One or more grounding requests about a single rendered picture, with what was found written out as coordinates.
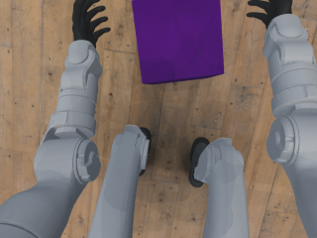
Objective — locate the right robot forearm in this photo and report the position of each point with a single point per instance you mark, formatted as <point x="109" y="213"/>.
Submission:
<point x="292" y="67"/>

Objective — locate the right robot hand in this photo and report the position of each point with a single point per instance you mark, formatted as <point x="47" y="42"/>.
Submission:
<point x="273" y="9"/>

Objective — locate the carton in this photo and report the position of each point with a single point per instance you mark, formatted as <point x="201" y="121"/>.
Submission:
<point x="178" y="40"/>

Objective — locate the right robot upper arm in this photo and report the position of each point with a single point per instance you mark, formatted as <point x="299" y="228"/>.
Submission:
<point x="292" y="142"/>

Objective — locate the right robot shin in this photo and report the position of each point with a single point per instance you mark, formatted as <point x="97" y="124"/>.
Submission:
<point x="220" y="141"/>

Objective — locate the left robot upper arm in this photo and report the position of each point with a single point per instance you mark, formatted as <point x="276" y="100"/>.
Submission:
<point x="63" y="168"/>

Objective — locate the left robot hand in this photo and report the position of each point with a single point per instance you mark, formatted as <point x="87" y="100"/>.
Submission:
<point x="82" y="27"/>

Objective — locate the right robot foot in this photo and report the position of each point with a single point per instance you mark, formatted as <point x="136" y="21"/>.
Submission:
<point x="197" y="148"/>

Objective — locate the left robot forearm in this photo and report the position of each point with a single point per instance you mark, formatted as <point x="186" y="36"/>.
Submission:
<point x="77" y="96"/>

